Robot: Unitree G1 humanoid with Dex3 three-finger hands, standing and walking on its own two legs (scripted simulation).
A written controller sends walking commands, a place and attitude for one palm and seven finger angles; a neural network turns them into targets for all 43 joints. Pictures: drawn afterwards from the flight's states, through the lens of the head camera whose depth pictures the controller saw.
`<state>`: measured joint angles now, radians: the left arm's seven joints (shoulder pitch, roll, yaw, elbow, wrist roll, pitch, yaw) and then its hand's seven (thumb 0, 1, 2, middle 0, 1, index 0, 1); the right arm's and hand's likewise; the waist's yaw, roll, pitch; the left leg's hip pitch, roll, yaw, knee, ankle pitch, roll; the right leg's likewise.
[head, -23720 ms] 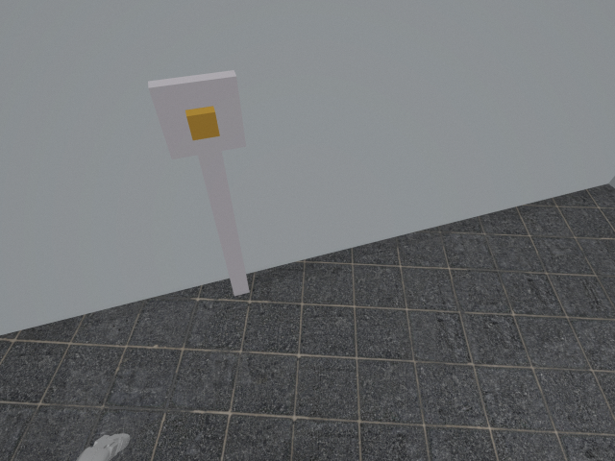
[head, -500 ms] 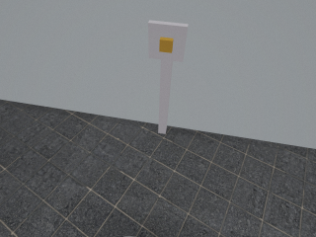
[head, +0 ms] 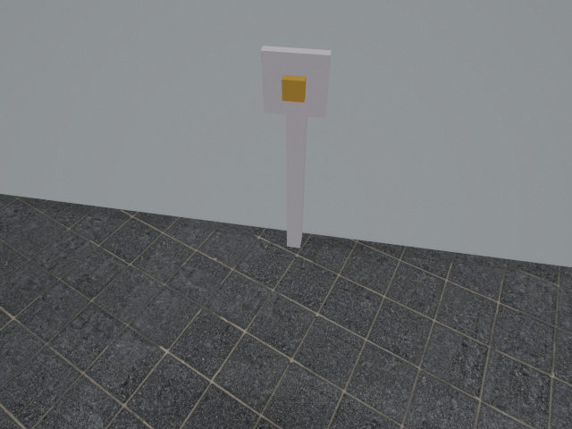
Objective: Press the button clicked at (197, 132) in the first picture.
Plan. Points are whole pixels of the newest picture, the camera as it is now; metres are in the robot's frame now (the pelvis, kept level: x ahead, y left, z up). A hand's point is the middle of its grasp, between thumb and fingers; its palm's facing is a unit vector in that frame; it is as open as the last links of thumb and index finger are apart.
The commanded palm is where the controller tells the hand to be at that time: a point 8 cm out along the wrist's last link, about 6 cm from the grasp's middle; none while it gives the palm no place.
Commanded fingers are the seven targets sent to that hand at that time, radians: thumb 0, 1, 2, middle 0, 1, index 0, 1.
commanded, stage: let the arm hang, fingers relaxed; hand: left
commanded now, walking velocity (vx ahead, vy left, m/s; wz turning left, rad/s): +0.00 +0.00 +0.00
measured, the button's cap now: (294, 88) +0.93 +0.03 +0.01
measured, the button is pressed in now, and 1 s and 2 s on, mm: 0 0 0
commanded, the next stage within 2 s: stand and wait in 0.04 s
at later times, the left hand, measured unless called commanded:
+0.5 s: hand out of the picture +0.08 +0.22 -0.16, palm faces -0.02 -0.96 -0.29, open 7.4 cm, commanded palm none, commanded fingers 0.00 0.90 0.90 -0.20 -0.30 -0.20 -0.30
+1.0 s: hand out of the picture +0.09 +0.22 -0.16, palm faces -0.05 -0.96 -0.28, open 7.4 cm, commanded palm none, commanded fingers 0.00 0.90 0.90 -0.20 -0.30 -0.20 -0.30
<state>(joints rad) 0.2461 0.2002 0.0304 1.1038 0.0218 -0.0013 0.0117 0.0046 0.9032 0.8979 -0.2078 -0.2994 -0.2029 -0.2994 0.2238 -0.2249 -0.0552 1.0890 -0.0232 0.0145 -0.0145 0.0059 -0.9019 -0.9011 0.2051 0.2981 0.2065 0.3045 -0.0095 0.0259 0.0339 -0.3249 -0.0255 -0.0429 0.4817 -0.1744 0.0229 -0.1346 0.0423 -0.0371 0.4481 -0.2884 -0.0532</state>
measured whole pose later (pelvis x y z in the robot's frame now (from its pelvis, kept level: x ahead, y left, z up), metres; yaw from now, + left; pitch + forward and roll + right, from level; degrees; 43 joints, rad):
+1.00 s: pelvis +0.03 +0.01 +0.01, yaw -2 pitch -1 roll +0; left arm 0.15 0.26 0.01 1.14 0.01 -0.01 0.02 0.01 0.90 0.90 -0.21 -0.30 -0.20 -0.30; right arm 0.13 -0.27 -0.01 1.14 -0.01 0.00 -0.02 0.01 -0.90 -0.90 0.20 0.30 0.21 0.30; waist -0.01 0.00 0.07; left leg -0.18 -0.02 0.00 0.35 -0.14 0.01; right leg -0.03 0.03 0.01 0.32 -0.27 -0.04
